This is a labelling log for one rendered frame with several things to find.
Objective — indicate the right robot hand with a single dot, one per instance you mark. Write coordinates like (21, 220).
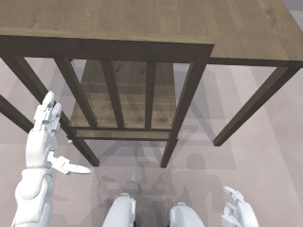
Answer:
(242, 215)

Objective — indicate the left robot thigh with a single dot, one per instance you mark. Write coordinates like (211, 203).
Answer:
(121, 213)

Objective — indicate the robot thigh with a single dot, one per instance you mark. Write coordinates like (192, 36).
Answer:
(184, 216)
(121, 213)

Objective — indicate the right robot thigh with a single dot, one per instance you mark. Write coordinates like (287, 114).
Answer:
(184, 216)

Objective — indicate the chair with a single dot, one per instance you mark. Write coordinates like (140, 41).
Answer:
(115, 100)

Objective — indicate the robot left forearm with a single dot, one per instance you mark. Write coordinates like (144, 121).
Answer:
(33, 196)

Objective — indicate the left robot hand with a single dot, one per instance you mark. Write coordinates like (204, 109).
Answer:
(42, 138)

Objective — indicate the table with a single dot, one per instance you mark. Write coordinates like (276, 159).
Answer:
(245, 32)

